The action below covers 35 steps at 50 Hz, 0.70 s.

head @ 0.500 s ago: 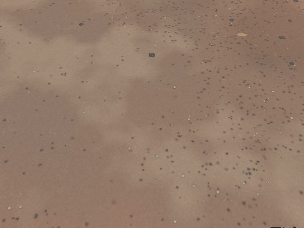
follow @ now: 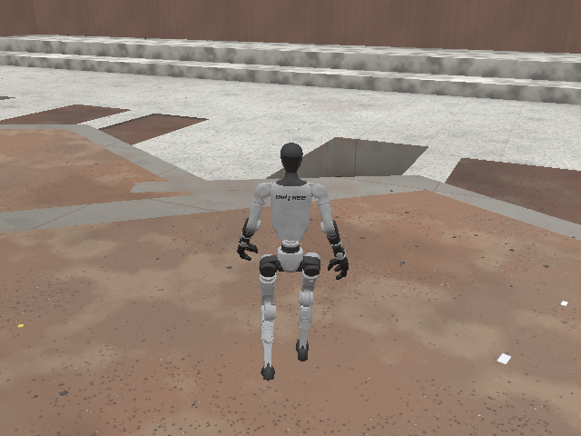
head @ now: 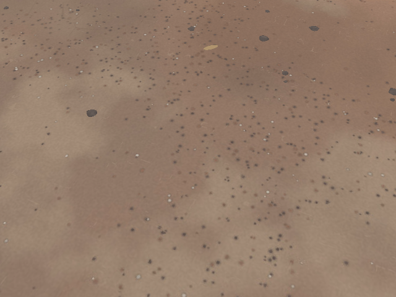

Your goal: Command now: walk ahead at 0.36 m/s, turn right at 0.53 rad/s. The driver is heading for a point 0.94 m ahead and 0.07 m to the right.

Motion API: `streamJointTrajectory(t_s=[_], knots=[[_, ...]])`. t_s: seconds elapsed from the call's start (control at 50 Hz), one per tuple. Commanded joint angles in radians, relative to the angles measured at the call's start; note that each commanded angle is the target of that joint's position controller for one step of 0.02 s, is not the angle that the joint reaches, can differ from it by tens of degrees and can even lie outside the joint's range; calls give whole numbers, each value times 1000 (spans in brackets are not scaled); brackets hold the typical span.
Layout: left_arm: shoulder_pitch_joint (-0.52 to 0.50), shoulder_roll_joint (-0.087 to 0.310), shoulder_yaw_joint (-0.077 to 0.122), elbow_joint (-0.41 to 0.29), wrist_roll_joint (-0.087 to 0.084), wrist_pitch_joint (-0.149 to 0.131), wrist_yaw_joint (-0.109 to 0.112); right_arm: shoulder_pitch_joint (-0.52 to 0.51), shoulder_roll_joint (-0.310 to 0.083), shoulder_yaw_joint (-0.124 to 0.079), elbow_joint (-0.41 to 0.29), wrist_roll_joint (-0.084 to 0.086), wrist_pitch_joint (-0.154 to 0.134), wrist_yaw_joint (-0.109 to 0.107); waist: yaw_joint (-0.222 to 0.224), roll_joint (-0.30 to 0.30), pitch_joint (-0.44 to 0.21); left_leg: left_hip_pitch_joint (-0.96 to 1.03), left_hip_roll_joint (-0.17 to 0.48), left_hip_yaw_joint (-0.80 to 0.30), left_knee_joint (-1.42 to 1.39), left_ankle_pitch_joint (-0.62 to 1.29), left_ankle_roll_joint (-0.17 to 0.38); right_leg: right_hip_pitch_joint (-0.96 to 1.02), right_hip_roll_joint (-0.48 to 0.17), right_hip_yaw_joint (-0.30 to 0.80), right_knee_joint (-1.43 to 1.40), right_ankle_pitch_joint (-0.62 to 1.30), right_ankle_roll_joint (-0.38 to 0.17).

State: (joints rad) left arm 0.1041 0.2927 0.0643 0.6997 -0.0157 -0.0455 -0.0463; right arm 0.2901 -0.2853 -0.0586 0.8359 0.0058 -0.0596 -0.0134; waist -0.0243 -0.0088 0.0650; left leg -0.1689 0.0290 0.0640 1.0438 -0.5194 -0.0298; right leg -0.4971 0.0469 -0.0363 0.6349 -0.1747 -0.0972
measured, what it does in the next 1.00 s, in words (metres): walks ahead, turning right: left foot, then right foot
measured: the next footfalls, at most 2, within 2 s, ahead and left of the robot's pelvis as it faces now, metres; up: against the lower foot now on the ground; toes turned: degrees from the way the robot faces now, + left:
left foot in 0.38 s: +0.32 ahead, +0.10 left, +0.00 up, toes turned -20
right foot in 0.74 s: +0.18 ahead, -0.12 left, +0.00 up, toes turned -17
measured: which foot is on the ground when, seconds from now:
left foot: up 0.00-0.36, down 0.38-1.00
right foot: down 0.00-0.40, up 0.42-0.72, down 0.74-1.00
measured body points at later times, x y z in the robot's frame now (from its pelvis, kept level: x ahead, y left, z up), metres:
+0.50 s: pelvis +0.18 +0.03 +0.02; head +0.22 +0.03 +0.46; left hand +0.40 +0.27 -0.09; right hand +0.27 -0.27 -0.07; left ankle +0.29 +0.12 -0.72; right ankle +0.09 -0.07 -0.65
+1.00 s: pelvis +0.20 -0.01 +0.02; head +0.20 -0.02 +0.47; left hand +0.40 +0.18 -0.10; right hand +0.21 -0.29 -0.11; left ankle +0.29 +0.12 -0.72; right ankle +0.14 -0.11 -0.72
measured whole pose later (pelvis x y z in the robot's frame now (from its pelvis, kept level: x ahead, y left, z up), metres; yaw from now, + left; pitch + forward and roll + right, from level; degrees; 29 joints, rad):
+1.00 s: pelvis +0.20 -0.01 +0.02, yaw -20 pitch -1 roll +1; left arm 0.22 0.22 0.02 0.78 0.02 0.00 0.01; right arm 0.19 -0.26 -0.03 0.87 -0.02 -0.01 -0.01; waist -0.02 0.01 0.02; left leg -0.25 0.02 -0.02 0.47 -0.20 -0.04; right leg -0.18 0.02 0.05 0.52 -0.32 -0.02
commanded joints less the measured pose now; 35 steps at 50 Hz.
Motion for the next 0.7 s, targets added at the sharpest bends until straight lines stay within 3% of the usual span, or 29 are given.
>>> streamJointTrajectory(t_s=[0.02, 0.04, 0.06, 0.12, 0.18, 0.24, 0.3, 0.36, 0.38, 0.4, 0.42, 0.44, 0.46, 0.48, 0.5, 0.52, 0.56, 0.6, 0.66, 0.7], knots=[[201, 177, 54, -34, 7, -16, 17, -88, -132, -14, -148, 20, -74, 10, 104, -16, -246, -579, 10, -159, 297, 41, 19, 682, -317, 527, -262, 443, -250], [140, 149, 47, -45, 0, -13, 21, -93, -139, -21, -139, -4, -70, 0, 66, 25, -176, -538, 40, -147, 219, 77, 10, 543, -281, 431, -268, 536, -222], [106, 130, 40, -61, 10, -10, 27, -81, -151, -29, -140, -14, -55, -4, 33, 5, -157, -460, 57, -149, 183, 103, 3, 433, -258, 382, -286, 602, -211], [78, 155, 48, -71, 18, -2, 39, -44, -105, -21, -140, -20, -14, -11, -11, -15, -145, -379, 36, -123, 36, 157, -38, 279, -209, 301, -313, 722, -204], [88, 177, 56, -61, 3, 20, 61, -97, -79, -9, -155, -23, -1, -16, 3, -52, -174, -337, -8, -111, -159, 306, -65, 239, -156, 250, -282, 699, -158], [105, 173, 55, -56, -5, 49, 78, -179, -82, -6, -172, -13, 4, -5, 36, -85, -195, -289, -44, -122, -310, 437, -70, 243, -134, 276, -251, 554, -109], [113, 166, 53, -58, -3, 66, 83, -230, -102, -13, -191, -9, 4, 4, 50, -103, -180, -281, -64, -153, -414, 403, -60, 283, -147, 371, -202, 417, -93], [64, 149, 47, -78, -4, 70, 85, -181, -126, -29, -184, -11, -13, 8, 3, -134, -160, -190, -60, -164, -595, 450, -17, 310, -126, 462, -118, 284, -53], [64, 122, 38, -88, 0, 67, 85, -151, -149, -36, -181, -21, -21, 3, -8, -110, -175, -79, 8, -193, -665, 595, 18, 271, -82, 446, -44, 188, -15], [110, 62, 19, -96, 21, 63, 84, -122, -207, -45, -189, -38, -19, -7, 14, 58, -248, 89, 215, -362, -651, 903, 100, 176, 8, 322, 167, -119, 39], [227, 64, 18, -105, 8, 63, 84, -100, -223, -49, -166, -62, 0, -6, 82, 316, -284, 212, 391, -658, -673, 1012, 295, -24, 117, 221, 339, -562, 96], [267, 154, 37, -67, 13, 65, 84, -117, -163, -38, -184, -35, 5, -3, 66, 239, -276, 192, 398, -703, -683, 865, 336, -68, 49, 235, 504, -529, 135], [207, 195, 52, -52, 4, 76, 86, -138, -114, -24, -196, -27, 9, -3, 39, 151, -227, 142, 331, -563, -666, 784, 297, -80, 30, 221, 580, -457, 155], [177, 180, 53, -42, 2, 91, 92, -164, -102, -17, -199, -27, 17, -1, 41, 98, -200, 89, 270, -472, -672, 702, 260, -74, 19, 206, 596, -406, 169], [151, 169, 50, -51, 7, 101, 96, -188, -101, -14, -197, -18, 24, -2, 38, 100, -164, 36, 249, -432, -688, 648, 253, -70, 7, 207, 586, -366, 178], [143, 137, 42, -54, 5, 106, 92, -201, -107, -12, -191, -21, 31, -3, 48, 113, -142, -23, 211, -373, -708, 628, 242, -24, 1, 184, 544, -337, 183], [143, 83, 23, -55, 3, 102, 87, -207, -102, -12, -181, -25, 40, -3, 50, 154, -147, -43, 160, -287, -720, 627, 232, 48, -5, 122, 391, -309, 188], [121, 58, 10, -56, 10, 95, 82, -201, -108, -14, -170, -21, 45, -4, 32, 182, -171, -29, 159, -263, -713, 641, 241, 127, -27, 93, 228, -299, 185], [107, 75, 10, -48, 9, 90, 72, -168, -135, -20, -148, -10, 54, -1, 8, 198, -185, -5, 184, -290, -700, 578, 254, 209, -37, 70, 33, -204, 164], [147, 70, 11, -19, 13, 88, 64, -177, -128, -13, -138, 1, 58, 1, 40, 177, -165, -64, 163, -273, -681, 478, 220, 322, -24, 41, -180, -46, 127]])
Keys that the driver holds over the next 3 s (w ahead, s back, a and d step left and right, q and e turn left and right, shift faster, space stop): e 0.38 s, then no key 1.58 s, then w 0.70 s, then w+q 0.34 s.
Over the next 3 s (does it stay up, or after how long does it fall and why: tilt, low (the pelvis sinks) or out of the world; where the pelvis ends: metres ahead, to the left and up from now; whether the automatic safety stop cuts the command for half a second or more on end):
stays up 0.63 -0.16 0.03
